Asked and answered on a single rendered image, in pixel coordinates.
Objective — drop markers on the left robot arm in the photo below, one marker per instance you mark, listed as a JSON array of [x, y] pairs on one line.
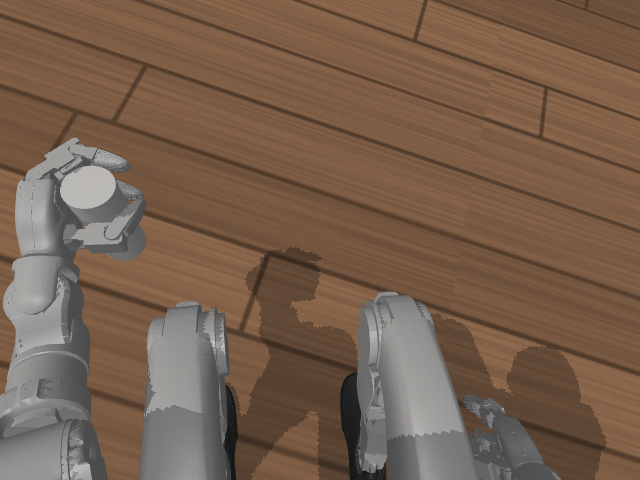
[[45, 411]]

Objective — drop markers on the left robot hand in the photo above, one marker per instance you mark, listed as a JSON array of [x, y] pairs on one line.
[[44, 222]]

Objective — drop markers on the can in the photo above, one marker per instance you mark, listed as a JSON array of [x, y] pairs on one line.
[[94, 196]]

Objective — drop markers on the right robot hand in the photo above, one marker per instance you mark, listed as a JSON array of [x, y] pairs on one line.
[[496, 456]]

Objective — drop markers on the right robot arm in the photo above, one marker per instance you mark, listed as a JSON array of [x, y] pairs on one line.
[[534, 471]]

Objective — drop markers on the right robot foot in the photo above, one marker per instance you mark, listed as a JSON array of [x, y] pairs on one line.
[[350, 419]]

